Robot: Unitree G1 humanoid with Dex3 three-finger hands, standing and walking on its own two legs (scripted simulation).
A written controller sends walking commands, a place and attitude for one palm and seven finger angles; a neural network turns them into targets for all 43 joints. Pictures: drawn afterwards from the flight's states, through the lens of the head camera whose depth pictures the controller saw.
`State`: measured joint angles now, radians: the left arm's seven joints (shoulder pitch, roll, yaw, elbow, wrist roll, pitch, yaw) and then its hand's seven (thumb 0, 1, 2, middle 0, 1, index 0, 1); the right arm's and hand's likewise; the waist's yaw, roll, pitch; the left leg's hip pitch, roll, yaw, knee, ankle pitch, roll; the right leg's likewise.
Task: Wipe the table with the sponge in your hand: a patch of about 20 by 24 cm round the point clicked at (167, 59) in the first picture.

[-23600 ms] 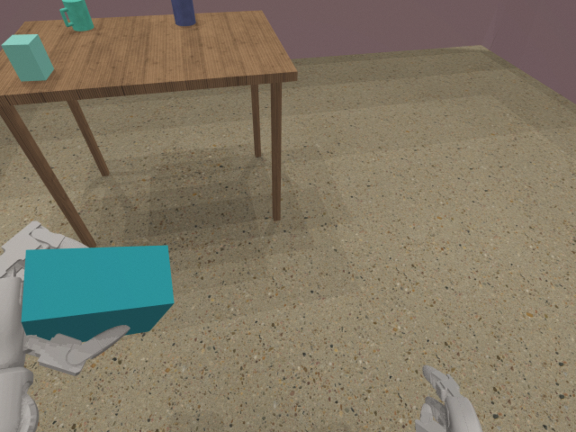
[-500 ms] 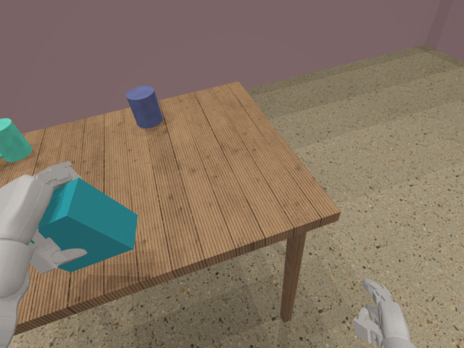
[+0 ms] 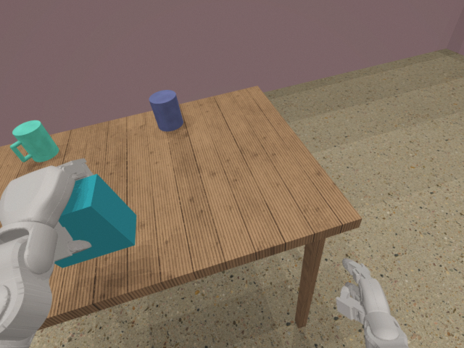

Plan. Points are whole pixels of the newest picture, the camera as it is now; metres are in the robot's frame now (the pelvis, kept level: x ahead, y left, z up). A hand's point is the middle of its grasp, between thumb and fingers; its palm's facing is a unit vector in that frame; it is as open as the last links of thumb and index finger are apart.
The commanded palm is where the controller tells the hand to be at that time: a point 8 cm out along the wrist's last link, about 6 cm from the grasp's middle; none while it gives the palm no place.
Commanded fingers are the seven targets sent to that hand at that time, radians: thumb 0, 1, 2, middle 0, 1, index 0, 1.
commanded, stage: turn the palm down, sponge in hand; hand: left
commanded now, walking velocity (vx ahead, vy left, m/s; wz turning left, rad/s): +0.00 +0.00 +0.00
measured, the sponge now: (86, 229) +0.24 +0.29 +0.12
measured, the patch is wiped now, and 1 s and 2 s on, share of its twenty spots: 0.00 0.00 0.00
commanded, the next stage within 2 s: move the sponge above the wiping area in 0.60 s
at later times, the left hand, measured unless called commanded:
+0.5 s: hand (54, 216) +0.22 +0.31 +0.17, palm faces +0.12 -0.04 -0.99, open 10.3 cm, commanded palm +0.18 +0.30 +0.23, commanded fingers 0.00 0.10 1.30 -1.20 -1.60 -1.20 -1.60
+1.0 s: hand (66, 218) +0.23 +0.30 +0.15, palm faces +0.09 -0.06 -0.99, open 10.3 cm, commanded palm +0.19 +0.29 +0.22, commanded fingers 0.00 0.10 1.30 -1.20 -1.60 -1.20 -1.60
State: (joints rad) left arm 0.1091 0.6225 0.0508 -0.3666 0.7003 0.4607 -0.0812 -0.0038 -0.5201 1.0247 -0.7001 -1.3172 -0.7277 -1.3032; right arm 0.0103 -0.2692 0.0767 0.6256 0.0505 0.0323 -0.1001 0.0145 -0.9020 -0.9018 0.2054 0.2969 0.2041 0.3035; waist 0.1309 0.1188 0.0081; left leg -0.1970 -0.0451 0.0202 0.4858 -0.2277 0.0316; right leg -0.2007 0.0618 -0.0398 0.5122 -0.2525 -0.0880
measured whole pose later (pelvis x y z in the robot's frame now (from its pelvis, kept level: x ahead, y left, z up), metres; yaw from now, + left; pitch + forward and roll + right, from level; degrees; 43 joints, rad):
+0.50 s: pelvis -0.01 +0.02 +0.00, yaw +0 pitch -5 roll +1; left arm 0.04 0.60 -0.01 -0.31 0.83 0.46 -0.12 0.00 -0.52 1.03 -0.70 -1.32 -0.73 -1.30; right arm -0.03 -0.26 0.08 0.67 0.04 0.04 -0.07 0.01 -0.90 -0.90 0.21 0.30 0.20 0.30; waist 0.16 0.13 0.03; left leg -0.16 -0.06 0.03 0.42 -0.18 0.06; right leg -0.17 0.04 -0.03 0.46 -0.21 -0.07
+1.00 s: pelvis -0.01 +0.02 +0.01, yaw +0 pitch -5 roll +1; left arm 0.01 0.57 -0.05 -0.24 0.86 0.46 -0.12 0.00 -0.52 1.03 -0.70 -1.32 -0.73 -1.30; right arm -0.03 -0.26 0.07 0.68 0.04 0.03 -0.07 0.01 -0.90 -0.90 0.20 0.30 0.20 0.30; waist 0.15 0.13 0.02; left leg -0.15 -0.06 0.03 0.40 -0.17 0.05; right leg -0.16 0.05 -0.02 0.45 -0.20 -0.07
